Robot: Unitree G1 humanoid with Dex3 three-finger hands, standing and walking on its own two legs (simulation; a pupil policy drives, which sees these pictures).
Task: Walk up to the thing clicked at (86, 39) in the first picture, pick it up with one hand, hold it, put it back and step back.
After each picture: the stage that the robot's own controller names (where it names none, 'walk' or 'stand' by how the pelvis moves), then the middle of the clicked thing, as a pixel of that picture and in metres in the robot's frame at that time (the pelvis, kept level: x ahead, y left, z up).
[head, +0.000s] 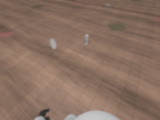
stand; (86, 39) +1.75 +0.11 -0.66
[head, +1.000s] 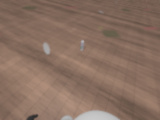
walk; (82, 45) +1.63 +0.13 -0.65
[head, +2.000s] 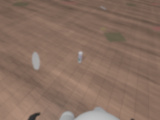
walk; (80, 57) +1.10 +0.14 -0.65
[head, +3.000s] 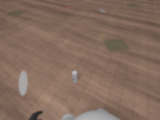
walk; (74, 76) +0.69 +0.19 -0.64
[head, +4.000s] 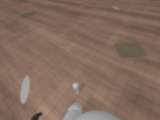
walk; (76, 88) +0.46 +0.22 -0.64
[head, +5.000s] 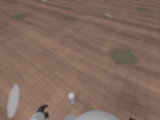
stand; (71, 98) +0.37 +0.19 -0.65
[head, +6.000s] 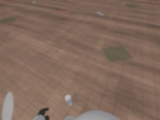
stand; (68, 100) +0.34 +0.23 -0.65
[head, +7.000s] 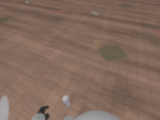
stand; (66, 101) +0.32 +0.25 -0.65
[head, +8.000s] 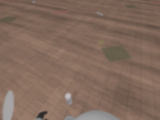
stand; (68, 99) +0.36 +0.23 -0.66
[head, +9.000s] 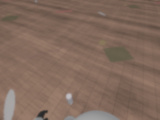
stand; (69, 99) +0.36 +0.22 -0.66
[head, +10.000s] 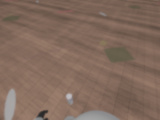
stand; (69, 99) +0.36 +0.22 -0.66
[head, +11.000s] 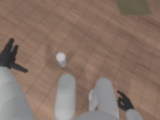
go down; (62, 61) +0.44 +0.22 -0.32
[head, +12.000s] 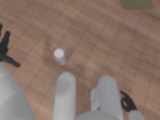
go down; (60, 58) +0.45 +0.23 -0.26
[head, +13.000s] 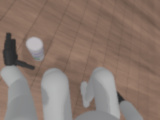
close in; (37, 51) +0.43 +0.27 -0.16
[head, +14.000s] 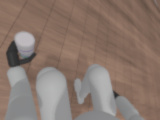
close; (26, 49) +0.43 +0.28 -0.16
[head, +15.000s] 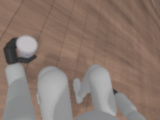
lift; (26, 50) +0.40 +0.28 -0.16
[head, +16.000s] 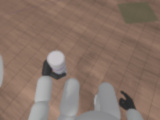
lift; (59, 67) +0.33 +0.20 +0.01
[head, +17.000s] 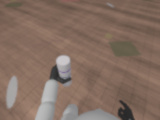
hold; (65, 73) +0.32 +0.17 +0.05
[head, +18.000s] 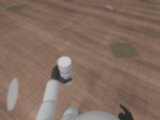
hold; (66, 73) +0.32 +0.16 +0.05
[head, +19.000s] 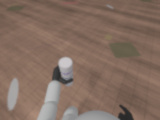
hold; (67, 74) +0.32 +0.16 +0.05
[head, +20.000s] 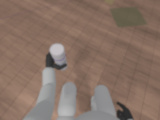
crouch; (60, 59) +0.41 +0.19 -0.02
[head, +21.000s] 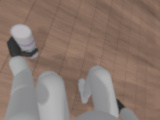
lower; (28, 45) +0.46 +0.28 -0.14
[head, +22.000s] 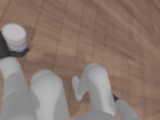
lower; (17, 44) +0.45 +0.29 -0.16
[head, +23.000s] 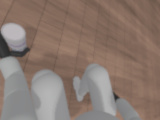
lower; (17, 44) +0.45 +0.30 -0.16
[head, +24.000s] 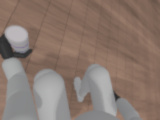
lower; (20, 45) +0.44 +0.29 -0.16
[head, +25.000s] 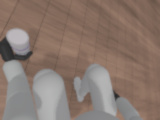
loosen; (21, 48) +0.43 +0.29 -0.16
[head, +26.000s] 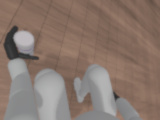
open; (26, 47) +0.44 +0.28 -0.17
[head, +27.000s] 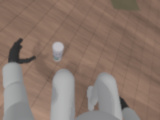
stand; (57, 53) +0.46 +0.24 -0.22
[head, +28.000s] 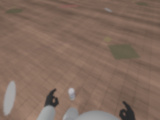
stand; (71, 94) +0.39 +0.17 -0.58
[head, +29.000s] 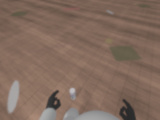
stand; (72, 94) +0.41 +0.18 -0.60
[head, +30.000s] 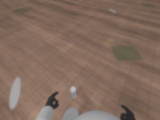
stand; (73, 92) +0.41 +0.17 -0.61
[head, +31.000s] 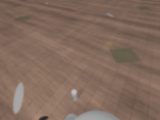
walk; (74, 95) +0.42 +0.18 -0.65
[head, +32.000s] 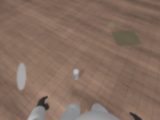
walk; (76, 75) +0.55 +0.16 -0.63
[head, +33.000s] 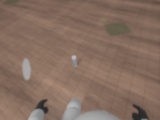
walk; (74, 61) +0.81 +0.27 -0.62
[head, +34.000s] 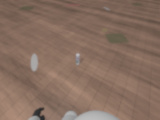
stand; (77, 59) +1.05 +0.22 -0.64
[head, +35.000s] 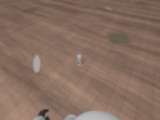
stand; (79, 60) +1.04 +0.21 -0.66
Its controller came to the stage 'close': yes
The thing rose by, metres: 0.69
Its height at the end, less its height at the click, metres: +0.00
